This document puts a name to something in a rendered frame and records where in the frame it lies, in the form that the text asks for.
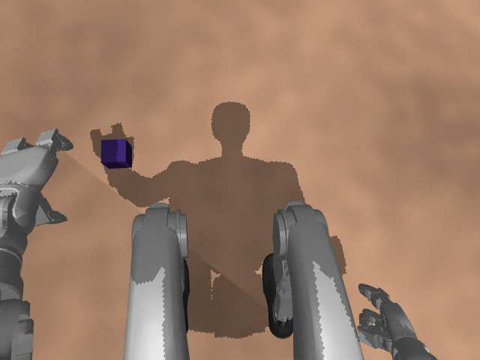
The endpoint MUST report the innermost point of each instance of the right robot foot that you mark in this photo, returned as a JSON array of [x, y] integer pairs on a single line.
[[279, 329]]

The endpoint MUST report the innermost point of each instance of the left robot hand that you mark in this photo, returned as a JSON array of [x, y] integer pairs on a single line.
[[32, 166]]

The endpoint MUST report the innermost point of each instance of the right robot arm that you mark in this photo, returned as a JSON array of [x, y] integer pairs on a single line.
[[409, 348]]

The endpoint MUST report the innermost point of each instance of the cube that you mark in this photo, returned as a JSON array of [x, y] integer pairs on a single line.
[[116, 153]]

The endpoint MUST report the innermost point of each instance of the right robot hand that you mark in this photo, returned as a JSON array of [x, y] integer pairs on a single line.
[[388, 326]]

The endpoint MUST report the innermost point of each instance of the left robot arm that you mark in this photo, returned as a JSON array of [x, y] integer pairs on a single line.
[[18, 209]]

